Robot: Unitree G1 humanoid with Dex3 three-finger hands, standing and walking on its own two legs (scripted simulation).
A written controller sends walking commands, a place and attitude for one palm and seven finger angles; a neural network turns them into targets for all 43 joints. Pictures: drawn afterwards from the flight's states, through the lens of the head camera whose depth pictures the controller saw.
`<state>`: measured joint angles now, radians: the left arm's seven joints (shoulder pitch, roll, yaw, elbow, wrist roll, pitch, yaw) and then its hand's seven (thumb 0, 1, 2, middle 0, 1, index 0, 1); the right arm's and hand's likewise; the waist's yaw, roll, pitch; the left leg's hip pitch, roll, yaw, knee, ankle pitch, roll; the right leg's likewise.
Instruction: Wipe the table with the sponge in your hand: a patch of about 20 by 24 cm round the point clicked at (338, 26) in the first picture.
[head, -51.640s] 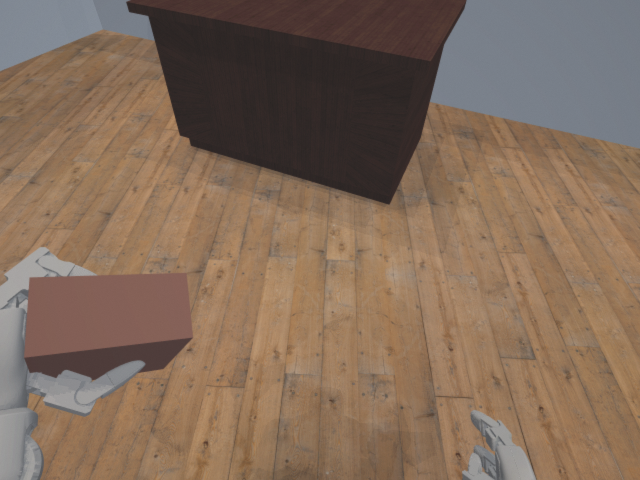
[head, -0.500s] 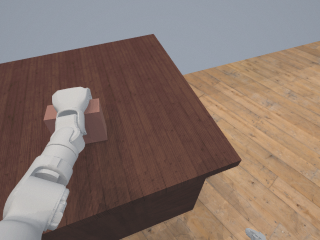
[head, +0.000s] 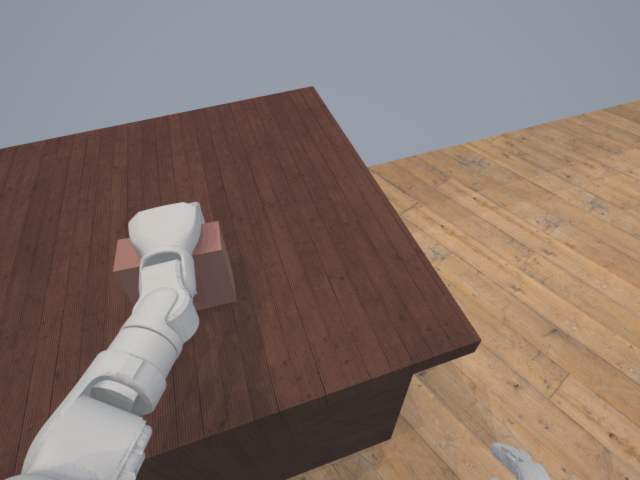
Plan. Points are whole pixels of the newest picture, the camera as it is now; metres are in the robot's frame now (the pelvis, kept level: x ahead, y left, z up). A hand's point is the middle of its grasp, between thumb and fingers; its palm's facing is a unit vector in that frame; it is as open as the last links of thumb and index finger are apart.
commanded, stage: wipe back along the middle lane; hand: left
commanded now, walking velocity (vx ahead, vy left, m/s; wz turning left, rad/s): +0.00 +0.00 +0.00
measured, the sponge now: (184, 280) +0.38 +0.25 +0.01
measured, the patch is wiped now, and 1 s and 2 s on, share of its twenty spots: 0.65 0.80 0.80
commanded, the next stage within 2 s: slide across to the third lane in 1.38 s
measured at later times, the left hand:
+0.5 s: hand (185, 282) +0.35 +0.22 +0.06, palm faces -0.01 -0.04 -1.00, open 10.1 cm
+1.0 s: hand (189, 305) +0.31 +0.20 +0.06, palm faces +0.03 -0.06 -1.00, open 10.1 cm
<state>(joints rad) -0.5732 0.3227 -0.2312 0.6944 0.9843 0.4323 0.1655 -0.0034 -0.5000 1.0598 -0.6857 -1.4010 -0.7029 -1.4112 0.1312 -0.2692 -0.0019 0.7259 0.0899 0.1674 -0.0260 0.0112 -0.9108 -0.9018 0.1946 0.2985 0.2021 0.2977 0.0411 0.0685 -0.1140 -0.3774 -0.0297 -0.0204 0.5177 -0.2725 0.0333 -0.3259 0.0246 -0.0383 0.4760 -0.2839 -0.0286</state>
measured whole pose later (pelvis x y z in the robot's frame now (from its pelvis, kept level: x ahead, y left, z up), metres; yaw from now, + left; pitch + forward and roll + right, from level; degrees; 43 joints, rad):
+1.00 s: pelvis +0.00 +0.00 +0.00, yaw -2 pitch +3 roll +0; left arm -0.18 0.29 -0.33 0.19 1.00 0.57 0.15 0.01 -0.47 1.04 -0.65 -1.42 -0.69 -1.40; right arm 0.03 -0.26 0.03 0.65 0.10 0.18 0.02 0.01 -0.91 -0.90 0.19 0.30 0.20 0.30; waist 0.07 0.09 -0.10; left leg -0.28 -0.03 0.01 0.51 -0.28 0.03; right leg -0.25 0.03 -0.01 0.50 -0.30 -0.03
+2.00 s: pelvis -0.03 -0.02 +0.00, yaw -1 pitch -1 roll +1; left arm -0.19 0.21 -0.45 0.19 1.00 0.60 0.14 0.00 -0.50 1.04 -0.66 -1.39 -0.74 -1.33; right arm 0.01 -0.24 0.02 0.69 0.10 0.15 0.05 0.02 -0.91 -0.90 0.19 0.30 0.20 0.30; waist 0.11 0.10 -0.09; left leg -0.25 -0.02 -0.01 0.52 -0.25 0.00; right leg -0.24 0.04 -0.03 0.54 -0.29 -0.06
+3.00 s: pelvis -0.06 -0.04 -0.01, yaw -2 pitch +3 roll +1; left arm -0.65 0.15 -0.31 0.85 0.95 0.50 0.21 0.01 -0.56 1.06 -0.75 -1.32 -0.82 -1.27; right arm 0.13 -0.25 0.01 0.76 0.09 0.14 -0.05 0.01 -0.91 -0.90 0.19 0.30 0.20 0.30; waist 0.02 0.06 -0.13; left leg -0.40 0.00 -0.01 0.54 -0.21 0.00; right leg -0.39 0.06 -0.02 0.58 -0.25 -0.08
